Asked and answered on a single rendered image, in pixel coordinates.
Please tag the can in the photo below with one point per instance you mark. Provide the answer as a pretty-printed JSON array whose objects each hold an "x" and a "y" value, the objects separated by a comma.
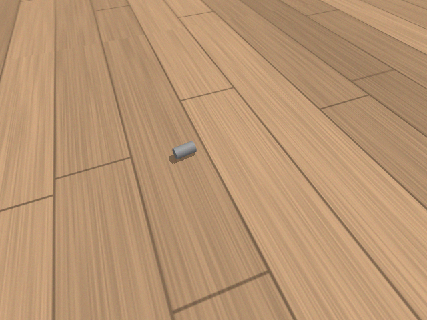
[{"x": 184, "y": 150}]

